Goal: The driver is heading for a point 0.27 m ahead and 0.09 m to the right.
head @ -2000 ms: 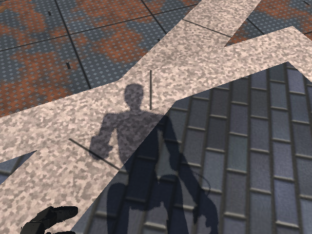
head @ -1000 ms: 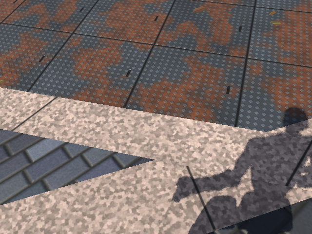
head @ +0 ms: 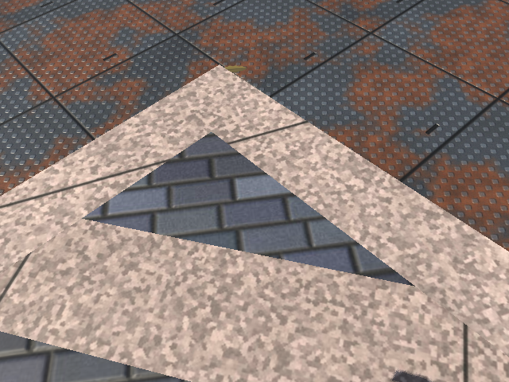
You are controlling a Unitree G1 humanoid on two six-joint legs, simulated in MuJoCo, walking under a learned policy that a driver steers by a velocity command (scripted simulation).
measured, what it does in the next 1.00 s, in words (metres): walks ahead: left foot, then right foot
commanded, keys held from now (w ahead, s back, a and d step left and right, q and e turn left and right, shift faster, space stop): no key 0.10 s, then w+e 0.30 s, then no key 0.60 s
